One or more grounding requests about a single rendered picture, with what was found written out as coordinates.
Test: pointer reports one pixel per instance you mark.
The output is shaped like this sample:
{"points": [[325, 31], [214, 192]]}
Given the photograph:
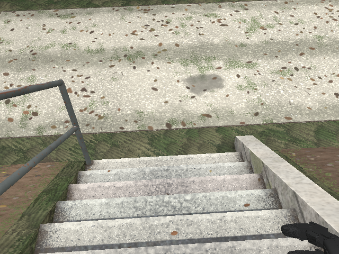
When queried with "robot right hand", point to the robot right hand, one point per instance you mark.
{"points": [[315, 234]]}

